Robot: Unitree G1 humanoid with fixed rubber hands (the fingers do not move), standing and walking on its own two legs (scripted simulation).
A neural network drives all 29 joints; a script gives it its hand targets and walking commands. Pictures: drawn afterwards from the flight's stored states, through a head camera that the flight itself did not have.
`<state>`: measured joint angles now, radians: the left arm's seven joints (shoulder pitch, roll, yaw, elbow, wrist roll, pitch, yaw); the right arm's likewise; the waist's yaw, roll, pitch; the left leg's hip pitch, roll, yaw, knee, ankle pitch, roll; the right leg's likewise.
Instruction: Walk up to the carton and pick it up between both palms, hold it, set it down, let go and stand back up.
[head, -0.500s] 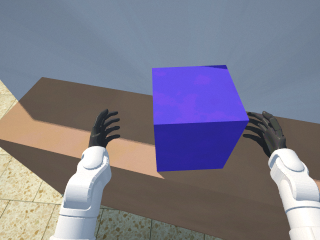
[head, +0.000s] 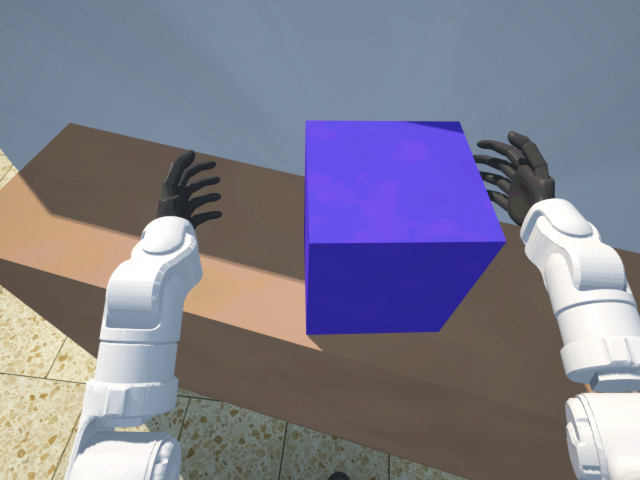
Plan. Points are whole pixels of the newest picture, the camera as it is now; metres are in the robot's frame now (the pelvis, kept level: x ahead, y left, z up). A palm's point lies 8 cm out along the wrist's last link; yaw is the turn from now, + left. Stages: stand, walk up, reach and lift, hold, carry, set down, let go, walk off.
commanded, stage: reach and lift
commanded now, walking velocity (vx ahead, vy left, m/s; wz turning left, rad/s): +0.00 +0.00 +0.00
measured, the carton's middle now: (377, 235) +0.43 -0.07 +0.01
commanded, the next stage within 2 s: none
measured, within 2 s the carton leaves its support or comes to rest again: neither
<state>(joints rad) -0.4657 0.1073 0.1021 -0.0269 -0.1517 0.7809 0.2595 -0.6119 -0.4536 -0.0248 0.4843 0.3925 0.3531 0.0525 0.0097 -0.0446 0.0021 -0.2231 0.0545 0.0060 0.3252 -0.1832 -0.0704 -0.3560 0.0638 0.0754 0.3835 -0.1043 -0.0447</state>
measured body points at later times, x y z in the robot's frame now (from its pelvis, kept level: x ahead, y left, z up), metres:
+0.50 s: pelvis +0.00 +0.01 +0.00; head +0.06 -0.01 +0.45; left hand +0.41 +0.17 +0.15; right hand +0.47 -0.23 +0.16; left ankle -0.02 +0.16 -0.74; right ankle +0.05 -0.08 -0.74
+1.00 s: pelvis +0.02 +0.00 -0.01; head +0.10 -0.01 +0.44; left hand +0.42 +0.12 +0.04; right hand +0.45 -0.19 +0.04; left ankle -0.02 +0.16 -0.74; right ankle +0.05 -0.08 -0.74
